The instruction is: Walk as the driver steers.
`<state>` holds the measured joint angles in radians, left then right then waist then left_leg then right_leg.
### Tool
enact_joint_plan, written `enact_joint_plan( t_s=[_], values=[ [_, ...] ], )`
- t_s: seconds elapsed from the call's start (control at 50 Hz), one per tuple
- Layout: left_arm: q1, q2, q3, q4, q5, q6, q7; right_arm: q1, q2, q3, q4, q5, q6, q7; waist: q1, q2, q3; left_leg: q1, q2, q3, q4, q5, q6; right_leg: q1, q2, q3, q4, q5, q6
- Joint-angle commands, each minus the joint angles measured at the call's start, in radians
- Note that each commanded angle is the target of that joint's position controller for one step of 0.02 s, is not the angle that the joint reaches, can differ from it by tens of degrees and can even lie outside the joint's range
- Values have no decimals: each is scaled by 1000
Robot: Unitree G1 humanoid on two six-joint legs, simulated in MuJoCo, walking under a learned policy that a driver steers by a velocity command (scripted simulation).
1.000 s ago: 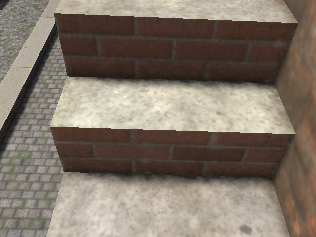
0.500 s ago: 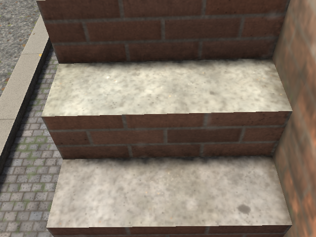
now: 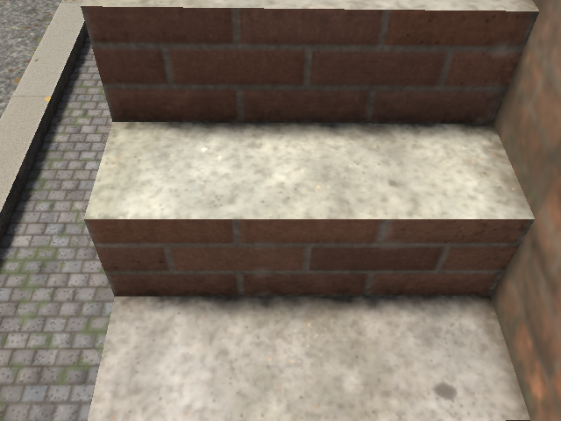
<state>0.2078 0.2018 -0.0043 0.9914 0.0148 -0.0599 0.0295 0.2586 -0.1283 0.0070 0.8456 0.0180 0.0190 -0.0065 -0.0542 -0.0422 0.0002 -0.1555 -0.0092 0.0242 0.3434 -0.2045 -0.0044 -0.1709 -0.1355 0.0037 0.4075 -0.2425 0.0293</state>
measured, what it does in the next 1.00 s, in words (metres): stands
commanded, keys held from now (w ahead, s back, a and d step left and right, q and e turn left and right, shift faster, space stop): shift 0.92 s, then w+shift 0.08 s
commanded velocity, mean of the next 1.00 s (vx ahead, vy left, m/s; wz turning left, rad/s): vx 0.05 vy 0.00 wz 0.00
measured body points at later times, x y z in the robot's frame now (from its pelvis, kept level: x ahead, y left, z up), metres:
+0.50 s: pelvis -0.02 -0.02 +0.00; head -0.02 -0.04 +0.45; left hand +0.02 +0.23 -0.14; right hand +0.06 -0.26 -0.14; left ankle -0.02 +0.13 -0.74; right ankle -0.03 -0.18 -0.74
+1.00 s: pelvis -0.03 -0.04 +0.00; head -0.01 -0.05 +0.45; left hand -0.03 +0.21 -0.14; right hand +0.03 -0.26 -0.15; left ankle -0.02 +0.12 -0.74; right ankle -0.03 -0.18 -0.74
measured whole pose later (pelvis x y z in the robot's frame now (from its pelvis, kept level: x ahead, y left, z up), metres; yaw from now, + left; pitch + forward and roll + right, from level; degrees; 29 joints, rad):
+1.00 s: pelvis -0.03 -0.04 +0.00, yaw +1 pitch +0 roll +0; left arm 0.32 0.18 0.05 1.03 0.00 -0.03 0.04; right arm 0.27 -0.17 -0.02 0.88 0.03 0.03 -0.02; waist -0.02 0.03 0.02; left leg -0.20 0.06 -0.02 0.36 -0.20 -0.03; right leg -0.17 -0.06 -0.04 0.35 -0.19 0.02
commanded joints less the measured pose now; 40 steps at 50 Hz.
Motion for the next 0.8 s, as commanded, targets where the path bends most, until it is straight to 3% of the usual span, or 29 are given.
enact_joint_plan(
  t_s=[0.02, 0.06, 0.08, 0.18, 0.24, 0.34, 0.4, 0.48, 0.68, 0.8],
  values=[
    [94, 109, 20, 17, -2, -8, -7, 47, -125, -25, -57, -4, 9, -3, 14, 104, -67, 135, 103, -78, -34, 654, 43, 44, 6, -14, -23, 324, -33],
    [95, 114, 23, 27, -3, -6, -10, 42, -124, -25, -59, -4, 12, -3, 13, 97, -57, 134, 107, -72, -50, 633, 37, 58, 5, -13, -37, 324, -22],
    [88, 105, 21, 25, 5, -2, -9, 40, -123, -26, -62, -7, 17, -5, 13, 115, -54, 131, 102, -67, -48, 630, 36, 58, -3, -13, -34, 345, -21],
    [95, 118, 29, 27, 10, -1, -8, 23, -116, -32, -82, -4, 27, -15, 13, 77, -45, 115, 107, -54, -62, 509, 28, 49, -19, -12, -62, 344, -13],
    [111, 137, 42, 26, 3, 1, -6, 25, -122, -39, -91, -6, 28, -16, 20, 55, -34, 101, 106, -54, -67, 394, 25, 36, -20, -14, -78, 311, -18],
    [102, 121, 49, -2, 11, 11, 6, 3, -119, -40, -104, -8, 25, -30, 23, 24, -6, 45, 109, -54, -76, 213, 15, 18, -20, -10, -100, 248, -32],
    [107, 118, 50, -6, 7, 13, 7, 16, -119, -40, -97, 3, 23, -26, 21, 29, 11, 18, 112, -59, -78, 143, 7, 9, -21, 3, -110, 207, -45],
    [109, 105, 50, -12, 9, 21, 10, 15, -114, -41, -81, 6, 20, -17, 23, 34, 56, -29, 110, -67, -85, 37, 7, -17, -15, 14, -133, 78, -54],
    [127, 92, 60, -2, -1, 26, 14, 19, -109, -40, -42, 9, 1, -10, 32, 36, 73, -53, 113, -76, -94, -3, 5, -31, -3, 24, -160, -51, -64],
    [151, 86, 65, 13, -3, 21, 0, 29, -108, -39, -29, 9, 3, -13, 32, 44, 45, -52, 120, -81, -91, 16, 5, -3, -5, 26, -153, 48, -62]
  ],
)
Velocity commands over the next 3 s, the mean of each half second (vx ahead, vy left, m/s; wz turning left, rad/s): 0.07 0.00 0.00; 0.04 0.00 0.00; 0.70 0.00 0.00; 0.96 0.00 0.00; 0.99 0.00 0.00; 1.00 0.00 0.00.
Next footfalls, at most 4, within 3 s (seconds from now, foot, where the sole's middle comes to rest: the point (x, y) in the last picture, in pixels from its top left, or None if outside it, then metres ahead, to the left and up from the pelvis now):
none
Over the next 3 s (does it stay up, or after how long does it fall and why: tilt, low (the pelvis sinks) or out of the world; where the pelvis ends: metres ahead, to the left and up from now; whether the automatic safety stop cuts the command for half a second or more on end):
stays up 0.00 -0.02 0.00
